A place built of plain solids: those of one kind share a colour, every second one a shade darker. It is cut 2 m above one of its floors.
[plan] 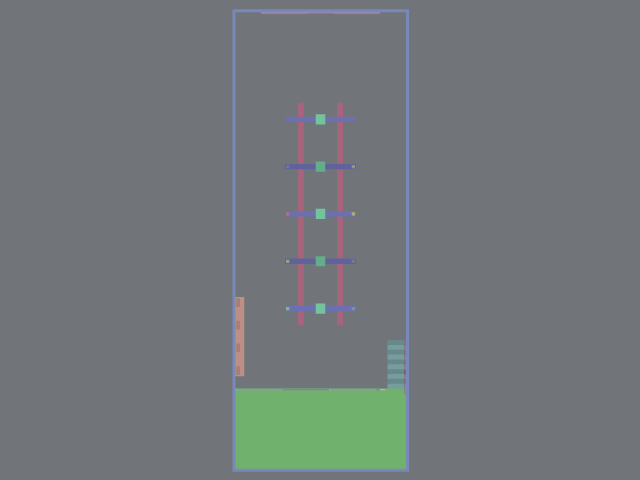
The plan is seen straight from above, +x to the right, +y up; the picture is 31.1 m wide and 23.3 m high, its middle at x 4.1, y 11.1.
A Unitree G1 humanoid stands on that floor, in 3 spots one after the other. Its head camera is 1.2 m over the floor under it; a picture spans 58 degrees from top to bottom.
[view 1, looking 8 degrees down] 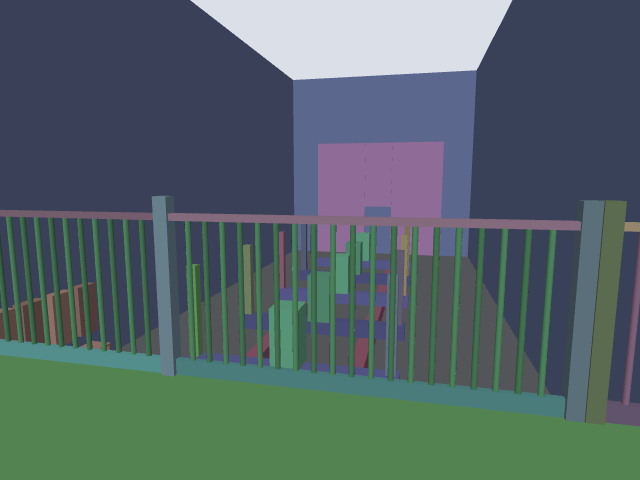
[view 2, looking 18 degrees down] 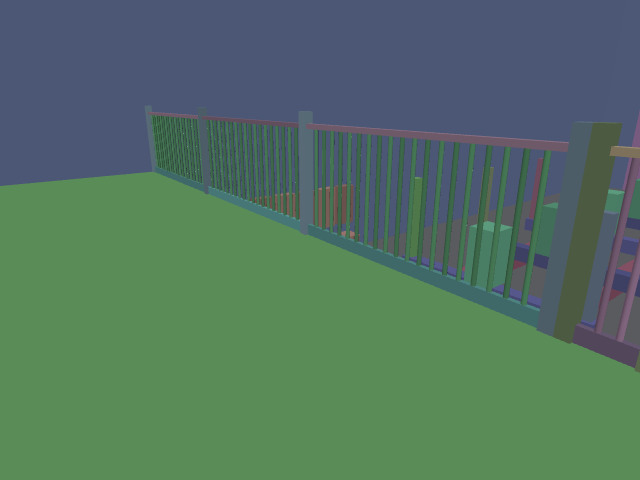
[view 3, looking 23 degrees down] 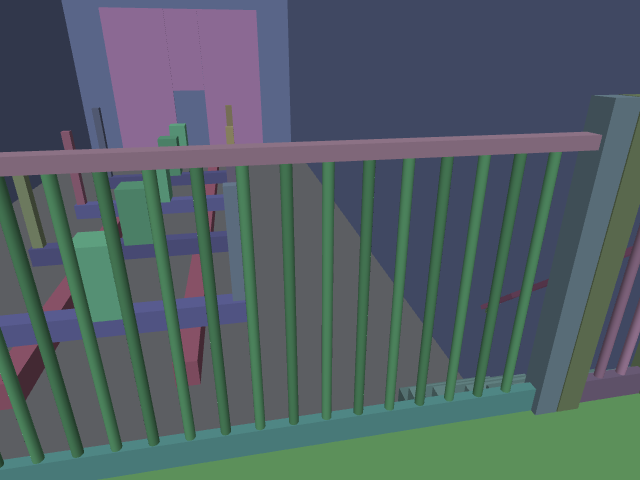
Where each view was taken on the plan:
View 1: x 6.07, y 1.54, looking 103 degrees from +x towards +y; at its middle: sdoor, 21.30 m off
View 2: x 7.78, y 1.59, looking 143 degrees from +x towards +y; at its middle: gal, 3.88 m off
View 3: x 5.82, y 2.77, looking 79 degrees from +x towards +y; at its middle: ground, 9.04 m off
